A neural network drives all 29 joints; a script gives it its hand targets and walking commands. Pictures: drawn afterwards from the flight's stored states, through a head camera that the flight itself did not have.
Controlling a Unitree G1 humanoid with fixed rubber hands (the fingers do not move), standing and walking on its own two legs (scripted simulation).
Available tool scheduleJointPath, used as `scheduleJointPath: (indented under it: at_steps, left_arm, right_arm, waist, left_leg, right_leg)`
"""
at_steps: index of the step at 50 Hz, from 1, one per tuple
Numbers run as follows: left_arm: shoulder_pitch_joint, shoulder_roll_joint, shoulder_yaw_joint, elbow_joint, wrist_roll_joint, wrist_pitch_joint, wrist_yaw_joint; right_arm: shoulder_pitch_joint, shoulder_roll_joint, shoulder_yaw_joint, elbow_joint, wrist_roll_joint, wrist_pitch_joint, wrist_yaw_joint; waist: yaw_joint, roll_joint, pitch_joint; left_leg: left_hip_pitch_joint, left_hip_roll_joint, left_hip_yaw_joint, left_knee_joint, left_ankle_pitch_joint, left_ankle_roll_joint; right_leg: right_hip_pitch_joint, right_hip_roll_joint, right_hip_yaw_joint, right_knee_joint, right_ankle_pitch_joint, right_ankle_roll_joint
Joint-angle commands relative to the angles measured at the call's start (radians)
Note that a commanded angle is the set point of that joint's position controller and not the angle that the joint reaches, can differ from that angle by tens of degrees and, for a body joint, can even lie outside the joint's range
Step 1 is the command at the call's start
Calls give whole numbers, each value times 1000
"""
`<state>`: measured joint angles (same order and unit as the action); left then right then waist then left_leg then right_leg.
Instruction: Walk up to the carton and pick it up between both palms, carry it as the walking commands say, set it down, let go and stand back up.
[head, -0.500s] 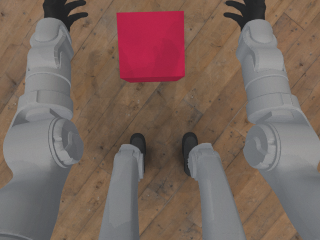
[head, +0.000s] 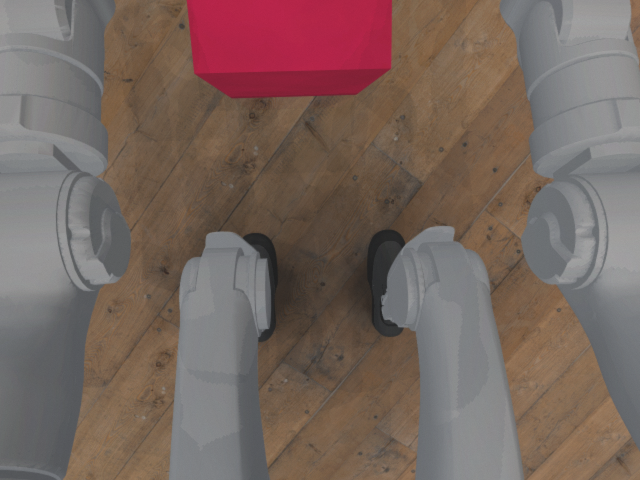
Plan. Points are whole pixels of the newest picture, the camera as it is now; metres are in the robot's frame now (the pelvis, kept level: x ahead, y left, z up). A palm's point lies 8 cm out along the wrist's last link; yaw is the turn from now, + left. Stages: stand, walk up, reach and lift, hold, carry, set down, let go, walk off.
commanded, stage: reach and lift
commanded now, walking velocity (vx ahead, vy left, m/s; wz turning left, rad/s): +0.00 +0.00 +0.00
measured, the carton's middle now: (290, 6) +0.58 +0.05 -0.34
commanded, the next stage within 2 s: none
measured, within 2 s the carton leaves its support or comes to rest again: neither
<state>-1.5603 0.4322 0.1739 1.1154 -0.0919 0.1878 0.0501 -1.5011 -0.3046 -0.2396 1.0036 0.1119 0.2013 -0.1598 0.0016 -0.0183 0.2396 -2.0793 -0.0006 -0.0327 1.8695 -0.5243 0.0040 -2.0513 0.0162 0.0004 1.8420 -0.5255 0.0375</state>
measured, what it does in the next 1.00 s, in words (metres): lowers itself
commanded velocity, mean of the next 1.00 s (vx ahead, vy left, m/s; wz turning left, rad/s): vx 0.00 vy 0.00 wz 0.00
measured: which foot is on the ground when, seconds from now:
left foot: down 0.00-1.00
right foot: down 0.00-1.00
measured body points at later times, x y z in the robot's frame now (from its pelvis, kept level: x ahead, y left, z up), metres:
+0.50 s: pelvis -0.01 +0.00 -0.09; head +0.38 +0.03 +0.13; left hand +0.58 +0.22 -0.27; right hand +0.59 -0.14 -0.27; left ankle +0.10 +0.12 -0.43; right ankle +0.11 -0.13 -0.43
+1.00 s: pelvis +0.00 +0.00 -0.10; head +0.38 +0.03 +0.11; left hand +0.58 +0.22 -0.28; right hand +0.59 -0.13 -0.28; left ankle +0.10 +0.12 -0.43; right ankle +0.11 -0.13 -0.43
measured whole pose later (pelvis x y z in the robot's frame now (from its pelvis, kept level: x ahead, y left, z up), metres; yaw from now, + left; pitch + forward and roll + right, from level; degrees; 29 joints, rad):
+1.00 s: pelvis +0.00 +0.00 -0.10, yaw +0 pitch +33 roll -2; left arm -1.67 0.46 0.03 1.24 -0.23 0.10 0.05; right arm -1.64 -0.34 -0.13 1.16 0.21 0.10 -0.14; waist 0.02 -0.02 0.52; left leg -2.21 0.00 -0.03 2.24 -0.60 0.00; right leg -2.18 0.03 0.01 2.21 -0.61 0.05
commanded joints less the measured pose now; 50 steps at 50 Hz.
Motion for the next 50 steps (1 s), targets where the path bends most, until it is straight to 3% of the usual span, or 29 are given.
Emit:
scheduleJointPath:
  at_steps: [1, 4, 5, 7, 9, 10, 13, 16, 17, 18, 20, 22, 25, 26, 28, 29, 32, 33, 34, 35, 36, 40, 41, 43, 46, 47, 48, 49, 50]
  left_arm:
    - [-374, 145, -10, -86, -13, -32, 12]
    - [-342, 165, 2, -72, -7, -51, 10]
    - [-353, 153, -25, -101, -31, -47, 8]
    - [-318, 103, -66, 16, -53, -47, 8]
    - [-385, 153, -57, -106, -78, -65, 23]
    - [-421, 185, -57, -135, -64, -76, 25]
    - [-431, 152, -139, -70, -123, -71, 26]
    - [-468, 181, -132, -150, -129, -81, 29]
    - [-472, 198, -102, -94, -114, -82, 30]
    - [-465, 173, -118, -45, -126, -78, 31]
    - [-425, 205, -96, -33, -92, -95, 25]
    - [-424, 128, -136, 64, -155, -90, 5]
    - [-445, 192, -111, 78, -138, -91, 4]
    - [-447, 186, -139, 46, -133, -98, 1]
    - [-499, 227, -89, -8, -129, -105, 14]
    - [-515, 253, -108, -49, -128, -111, 17]
    - [-450, 204, -130, 53, -133, -97, 8]
    - [-459, 187, -132, 38, -143, -100, 3]
    - [-436, 209, -107, 68, -145, -94, -3]
    - [-425, 168, -132, 65, -151, -100, -7]
    - [-450, 202, -119, 34, -122, -102, -4]
    - [-426, 197, -115, -10, -145, -114, 4]
    - [-417, 143, -159, 37, -162, -104, -8]
    - [-412, 180, -86, 28, -126, -106, 2]
    - [-444, 145, -134, 5, -137, -112, 6]
    - [-406, 125, -159, 38, -135, -96, -3]
    - [-429, 143, -120, 6, -124, -106, 2]
    - [-474, 157, -127, -4, -136, -105, 8]
    - [-441, 127, -135, 5, -149, -108, 3]
  right_arm:
    - [-319, -131, 5, -51, -11, -36, 3]
    - [-305, -95, 43, -16, 32, -47, 7]
    - [-352, -172, -9, -113, 9, -65, 3]
    - [-353, -135, 61, -64, 59, -70, 3]
    - [-382, -170, 35, -78, 30, -79, -2]
    - [-387, -141, 68, -63, 57, -78, 0]
    - [-410, -157, 107, -35, 101, -90, -1]
    - [-429, -226, 58, -65, 77, -110, -10]
    - [-456, -214, 99, -37, 104, -101, -8]
    - [-428, -205, 90, -22, 87, -107, -8]
    - [-409, -177, 92, 54, 100, -111, 5]
    - [-420, -156, 113, 84, 110, -116, 12]
    - [-458, -192, 110, 76, 102, -117, 8]
    - [-448, -174, 84, 75, 112, -121, 10]
    - [-519, -165, 131, 11, 132, -115, 8]
    - [-522, -192, 131, -4, 102, -116, 1]
    - [-449, -172, 145, 99, 140, -109, 7]
    - [-454, -176, 127, 75, 101, -113, 10]
    - [-457, -167, 143, 98, 115, -106, 12]
    - [-449, -161, 127, 70, 90, -115, 10]
    - [-418, -127, 133, 105, 115, -106, 18]
    - [-430, -157, 130, 52, 100, -121, 12]
    - [-428, -170, 110, 55, 102, -122, 13]
    - [-459, -146, 128, -7, 103, -125, 14]
    - [-433, -127, 134, 47, 113, -122, 16]
    - [-388, -153, 103, 98, 91, -120, 22]
    - [-451, -145, 109, 38, 99, -128, 17]
    - [-455, -158, 73, 52, 76, -116, 15]
    - [-432, -104, 123, 106, 85, -117, 20]
  waist:
    - [-16, 50, -1237]
    - [37, 36, -1267]
    - [-32, 50, -1278]
    - [21, 70, -1273]
    - [-8, 51, -1295]
    - [18, 60, -1330]
    - [-10, 64, -1354]
    - [-34, 133, -1360]
    - [21, 128, -1317]
    - [-18, 80, -1216]
    - [22, 105, -1160]
    - [-21, 46, -1038]
    - [2, 4, -995]
    - [1, 98, -1020]
    - [62, 39, -1056]
    - [28, 10, -1142]
    - [37, 68, -1048]
    - [-5, 50, -1017]
    - [34, 17, -991]
    - [-2, 11, -1008]
    - [32, 56, -981]
    - [27, 22, -1053]
    - [-20, 48, -1039]
    - [42, 6, -1013]
    - [27, 64, -1050]
    - [-22, 61, -992]
    - [13, 76, -1032]
    - [-26, 40, -1017]
    - [18, -20, -1009]
  left_leg:
    - [691, -42, 36, -79, 320, -18]
    - [664, -43, 52, -31, 357, -12]
    - [689, -43, 31, -13, 370, -8]
    - [742, -39, 33, 14, 387, -5]
    - [746, -41, 11, 40, 474, -17]
    - [755, -38, 26, 50, 448, -15]
    - [799, -25, 17, 85, 431, -20]
    - [873, -22, -9, 149, 560, -28]
    - [871, -24, 8, 164, 555, -27]
    - [745, -14, 2, 146, 484, -24]
    - [685, -18, 20, 148, 408, -31]
    - [605, -16, -4, 168, 361, -16]
    - [479, -10, 7, 178, 274, -22]
    - [555, -13, 14, 189, 310, -23]
    - [520, -11, 32, 194, 294, -16]
    - [527, -18, 25, 214, 367, -21]
    - [516, -1, 34, 203, 324, -28]
    - [502, -5, 20, 211, 319, -24]
    - [451, -2, 39, 216, 311, -24]
    - [442, -6, 32, 222, 283, -21]
    - [445, -5, 35, 201, 289, -23]
    - [492, -19, 31, 218, 388, -26]
    - [510, -15, 34, 230, 383, -25]
    - [482, -19, 33, 208, 344, -14]
    - [577, -15, 28, 205, 376, -18]
    - [551, -15, 14, 210, 366, -21]
    - [551, -22, 23, 207, 365, -26]
    - [583, -25, 21, 197, 317, -22]
    - [504, -29, 23, 201, 350, -25]
  right_leg:
    - [423, 68, -103, -50, 225, 9]
    - [530, 55, -74, 3, 303, 11]
    - [452, 67, -94, 17, 287, 11]
    - [437, 60, -88, 34, 263, 5]
    - [439, 59, -93, 75, 328, 7]
    - [490, 61, -86, 88, 344, 9]
    - [507, 50, -98, 119, 322, 7]
    - [453, 55, -90, 175, 397, 3]
    - [395, 48, -79, 178, 346, 2]
    - [382, 47, -91, 181, 332, 9]
    - [464, 42, -68, 198, 318, 3]
    - [350, 38, -71, 206, 273, 7]
    - [398, 33, -72, 249, 243, 16]
    - [360, 42, -57, 238, 253, 8]
    - [457, 33, -47, 245, 257, 9]
    - [509, 38, -51, 270, 349, 13]
    - [449, 36, -63, 267, 289, 10]
    - [417, 30, -59, 261, 289, 7]
    - [460, 22, -41, 246, 282, 8]
    - [430, 34, -51, 244, 252, 10]
    - [441, 28, -42, 248, 296, 9]
    - [451, 40, -57, 274, 368, 14]
    - [456, 46, -51, 249, 339, 8]
    - [421, 45, -57, 255, 304, 18]
    - [411, 51, -69, 253, 314, 9]
    - [373, 51, -74, 261, 312, 8]
    - [406, 55, -60, 257, 315, 4]
    - [381, 54, -74, 245, 255, 5]
    - [462, 43, -61, 266, 315, 6]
